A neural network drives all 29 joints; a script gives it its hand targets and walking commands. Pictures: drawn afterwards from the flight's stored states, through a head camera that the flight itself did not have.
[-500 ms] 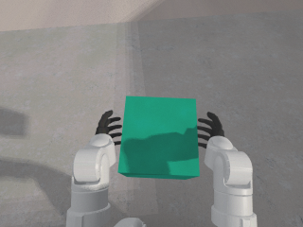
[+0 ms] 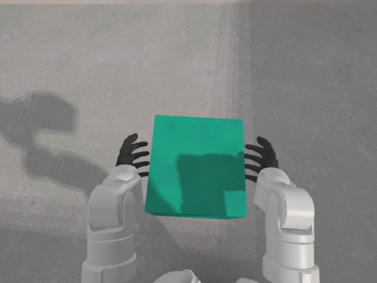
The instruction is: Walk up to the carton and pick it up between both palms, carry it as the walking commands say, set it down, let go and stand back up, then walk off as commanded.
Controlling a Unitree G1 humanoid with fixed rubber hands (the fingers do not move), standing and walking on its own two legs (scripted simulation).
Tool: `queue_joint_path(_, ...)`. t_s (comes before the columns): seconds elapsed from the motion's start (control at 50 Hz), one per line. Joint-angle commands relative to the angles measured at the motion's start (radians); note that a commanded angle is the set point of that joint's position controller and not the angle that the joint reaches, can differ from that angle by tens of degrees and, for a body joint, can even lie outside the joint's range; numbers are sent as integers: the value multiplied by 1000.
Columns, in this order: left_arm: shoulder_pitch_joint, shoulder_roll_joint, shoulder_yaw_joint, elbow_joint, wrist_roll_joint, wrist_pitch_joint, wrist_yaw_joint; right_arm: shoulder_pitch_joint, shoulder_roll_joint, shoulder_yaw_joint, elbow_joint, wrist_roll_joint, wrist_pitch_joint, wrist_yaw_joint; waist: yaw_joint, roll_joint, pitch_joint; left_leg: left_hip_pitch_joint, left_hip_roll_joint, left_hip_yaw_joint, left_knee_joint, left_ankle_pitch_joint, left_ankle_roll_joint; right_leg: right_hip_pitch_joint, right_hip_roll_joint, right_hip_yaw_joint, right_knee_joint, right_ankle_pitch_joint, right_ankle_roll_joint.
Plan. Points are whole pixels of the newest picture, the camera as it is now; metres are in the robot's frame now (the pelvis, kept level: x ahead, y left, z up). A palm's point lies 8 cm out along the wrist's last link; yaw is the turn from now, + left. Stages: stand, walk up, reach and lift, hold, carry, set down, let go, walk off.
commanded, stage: carry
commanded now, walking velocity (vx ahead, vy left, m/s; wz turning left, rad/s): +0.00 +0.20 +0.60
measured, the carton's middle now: (195, 172) +0.35 +0.01 -0.01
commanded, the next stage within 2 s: none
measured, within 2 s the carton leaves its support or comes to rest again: neither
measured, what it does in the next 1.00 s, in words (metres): steps to the left, turning left: left foot, then right foot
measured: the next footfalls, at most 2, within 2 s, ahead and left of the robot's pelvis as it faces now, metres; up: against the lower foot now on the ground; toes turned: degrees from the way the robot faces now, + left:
left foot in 0.20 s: +0.04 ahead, +0.23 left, +0.00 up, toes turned +11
right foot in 0.54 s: +0.08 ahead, +0.12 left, +0.00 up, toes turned +11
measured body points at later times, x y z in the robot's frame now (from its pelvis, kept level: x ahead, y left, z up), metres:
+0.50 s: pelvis +0.01 +0.20 -0.01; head +0.07 +0.21 +0.44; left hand +0.27 +0.42 +0.07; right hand +0.35 +0.15 +0.06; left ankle +0.00 +0.22 -0.72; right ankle +0.02 +0.10 -0.69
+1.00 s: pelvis -0.03 +0.39 -0.01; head +0.01 +0.42 +0.44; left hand +0.16 +0.67 +0.06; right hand +0.30 +0.43 +0.06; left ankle -0.04 +0.46 -0.72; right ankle -0.02 +0.27 -0.67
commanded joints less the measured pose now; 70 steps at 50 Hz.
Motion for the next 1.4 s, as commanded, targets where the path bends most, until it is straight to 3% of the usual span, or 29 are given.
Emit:
queue_joint_path(0.0, -394, -1035, -496, -137, -354, -42, -241, -478, 1012, 596, -286, 358, -21, 211, -7, -257, -420, -216, 282, -167, 415, -113, -79, 424, -477, 144, -149, 715, -136)
queue_joint_path(0.14, -341, -965, -516, -169, -328, -22, -205, -327, 1010, 571, -152, 356, 26, 218, -40, -356, -512, 142, 130, 83, -410, 136, -88, 433, -264, -133, 244, 980, 69)
queue_joint_path(0.16, -263, -985, -491, -69, -298, -11, -205, -391, 987, 593, -214, 369, 17, 216, -51, -182, -526, 426, 202, -86, -368, 678, -43, 107, -189, -104, 469, 466, 97)
queue_joint_path(0.18, -237, -1010, -495, -87, -300, -15, -209, -345, 1003, 590, -183, 374, 15, 226, -11, 153, -557, 663, 391, -335, -177, 1581, 19, -230, -45, -89, 613, -377, 130)
queue_joint_path(0.2, -298, -1007, -524, -113, -318, -29, -208, -380, 998, 576, -208, 383, -5, 229, -13, 252, -596, 733, 408, -360, -109, 1796, 60, -348, -22, -35, 672, -513, 109)
queue_joint_path(0.26, -420, -1073, -581, -194, -366, -60, -221, -475, 1015, 578, -295, 391, -36, 244, -22, 114, -530, 579, 344, -411, -146, 1393, 67, -309, -17, 22, 563, -356, 90)
queue_joint_path(0.36, -437, -1012, -597, -260, -383, -78, -225, -284, 1013, 540, -186, 331, -43, 244, -29, 113, -555, 612, 328, -452, -194, 1223, 67, -267, 21, 35, 361, -222, 80)
queue_joint_path(0.38, -434, -1012, -618, -284, -391, -75, -226, -260, 1000, 524, -204, 326, -49, 245, -27, 190, -558, 602, 314, -468, -231, 1301, -3, -232, 33, 23, 330, -200, 61)
queue_joint_path(0.44, -367, -1023, -584, -228, -380, -69, -225, -320, 982, 552, -268, 340, -55, 236, -20, 105, -585, 509, 284, -434, -192, 1366, -47, -67, 21, 16, 104, -140, 36)
queue_joint_path(0.48, -312, -1031, -577, -208, -379, -67, -223, -350, 950, 553, -301, 345, -54, 224, 64, 85, -627, 150, 146, -218, 26, 1539, -312, 409, -26, -52, -250, -35, -55)
queue_joint_path(0.5, -347, -1041, -568, -199, -385, -69, -227, -353, 951, 559, -279, 336, -45, 219, 64, -325, -671, -126, 129, -210, 437, 334, -212, 568, -380, 263, -314, 303, -175)
queue_joint_path(0.52, -330, -1041, -564, -188, -381, -66, -234, -425, 967, 589, -335, 353, -47, 221, 20, -525, -686, -246, 172, -201, 628, -310, -175, 612, -644, 448, -178, 701, -290)
queue_joint_path(0.54, -341, -1028, -537, -170, -365, -61, -230, -438, 935, 584, -330, 341, -46, 213, -10, -424, -582, -230, 288, -360, 619, -378, -75, 449, -618, 408, -49, 887, -265)
queue_joint_path(0.6, -334, -1017, -523, -156, -359, -33, -229, -436, 934, 575, -313, 353, -14, 200, -13, -242, -392, -213, 287, -140, 300, -273, -86, 350, -472, 118, -110, 605, -100)
queue_joint_path(0.68, -284, -942, -509, -118, -322, -10, -211, -357, 923, 573, -222, 336, 24, 206, -7, -360, -423, -43, 195, 42, -57, -97, -79, 389, -365, -69, 8, 810, 0)
queue_joint_path(0.72, -261, -948, -521, -79, -312, 2, -206, -293, 928, 553, -166, 319, 35, 213, -43, -296, -463, 168, 119, 100, -330, 171, -74, 292, -287, -144, 246, 879, 68)
queue_joint_path(0.74, -228, -932, -500, -63, -307, 7, -211, -285, 940, 561, -155, 325, 39, 211, -46, -197, -486, 368, 197, -92, -284, 529, -35, 56, -215, -107, 390, 361, 102)
queue_joint_path(0.76, -197, -965, -503, -53, -305, 4, -219, -325, 943, 580, -181, 336, 29, 214, -2, 129, -479, 484, 391, -392, -218, 1227, 43, -200, -61, -123, 522, -372, 142)
queue_joint_path(0.78, -278, -979, -537, -105, -337, -15, -223, -356, 953, 571, -198, 343, 7, 216, -8, 200, -529, 563, 434, -465, -177, 1474, 100, -271, -13, -41, 585, -564, 126)
queue_joint_path(0.86, -399, -1068, -593, -182, -379, -50, -230, -381, 1006, 567, -238, 346, -18, 233, -24, 134, -494, 457, 339, -438, -191, 1116, 82, -246, -5, -5, 453, -380, 100)
queue_joint_path(0.96, -455, -1014, -626, -321, -410, -77, -219, -262, 1007, 529, -202, 325, -46, 239, -27, 160, -605, 534, 355, -523, -238, 1088, 99, -148, 38, 36, 254, -245, 74)
queue_joint_path(1.02, -350, -1033, -590, -248, -397, -62, -228, -277, 1007, 564, -261, 335, -50, 224, -19, 86, -626, 401, 307, -459, -233, 1129, 5, 88, 27, 13, 9, -116, 30)
queue_joint_path(1.06, -252, -1021, -531, -193, -382, -61, -236, -310, 984, 599, -314, 339, -42, 210, 46, -111, -660, 26, 220, -275, -23, 787, -68, 522, -220, 167, -329, 191, -57)
queue_joint_path(1.08, -228, -1025, -509, -136, -368, -54, -237, -392, 969, 628, -396, 338, -40, 205, 25, -492, -651, -223, 71, -113, 255, -90, -96, 675, -574, 407, -279, 702, -192)
queue_joint_path(1.1, -266, -1024, -531, -167, -369, -52, -235, -411, 972, 619, -380, 347, -34, 207, 7, -475, -593, -362, 193, -138, 448, -283, -73, 682, -631, 378, -149, 1025, -263)
queue_joint_path(1.16, -376, -1045, -546, -220, -384, -44, -236, -386, 1014, 602, -309, 361, -19, 211, -12, -218, -413, -348, 265, -151, 473, -141, -68, 502, -509, 132, -144, 797, -168)
queue_joint_path(1.34, -250, -955, -503, -162, -335, 1, -205, -329, 966, 589, -242, 362, 51, 205, -31, -417, -487, 109, 148, 116, -326, 110, -72, 398, -325, -165, 176, 887, 78)
queue_joint_path(1.36, -221, -937, -502, -120, -318, 8, -207, -296, 945, 576, -223, 347, 53, 202, -55, -299, -500, 282, 152, 37, -351, 291, -55, 233, -257, -164, 327, 678, 106)
queue_joint_path(1.38, -212, -984, -507, -109, -326, 5, -215, -314, 977, 588, -226, 358, 44, 209, -29, -100, -523, 447, 253, -158, -255, 808, 0, -9, -168, -129, 444, 58, 119)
